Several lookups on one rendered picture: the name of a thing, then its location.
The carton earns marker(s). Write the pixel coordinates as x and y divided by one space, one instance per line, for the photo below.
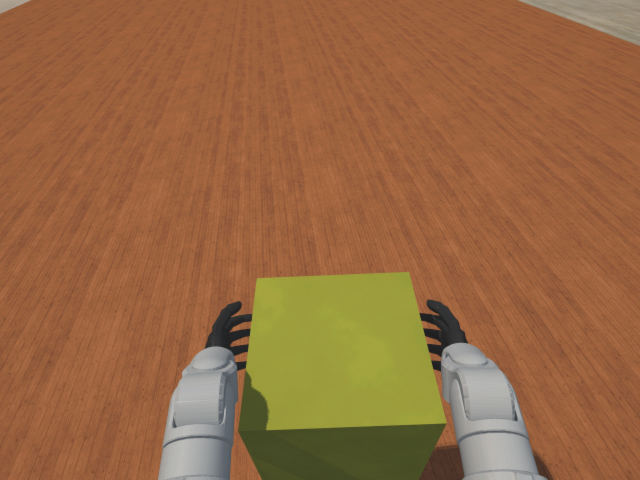
339 383

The robot left hand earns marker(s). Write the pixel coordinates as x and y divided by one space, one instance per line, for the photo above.
221 335

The robot right forearm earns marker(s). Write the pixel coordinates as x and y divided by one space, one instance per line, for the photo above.
488 422

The robot right hand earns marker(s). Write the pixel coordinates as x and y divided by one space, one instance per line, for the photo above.
449 333

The robot left forearm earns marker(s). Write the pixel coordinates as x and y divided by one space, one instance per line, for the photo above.
199 430

